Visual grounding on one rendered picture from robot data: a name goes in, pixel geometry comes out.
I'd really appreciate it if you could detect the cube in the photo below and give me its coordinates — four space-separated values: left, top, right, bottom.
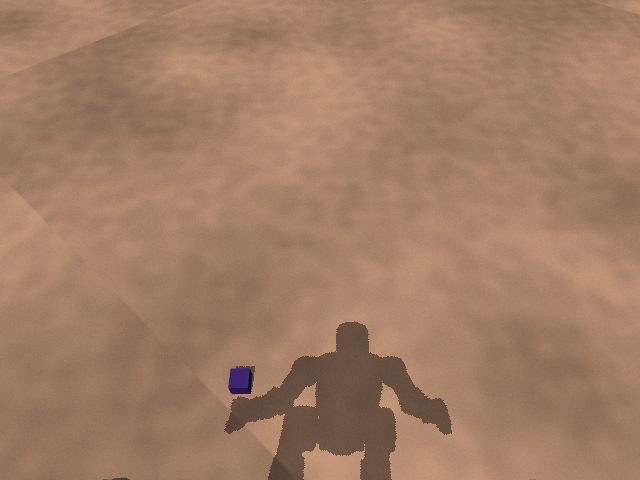
228 368 252 394

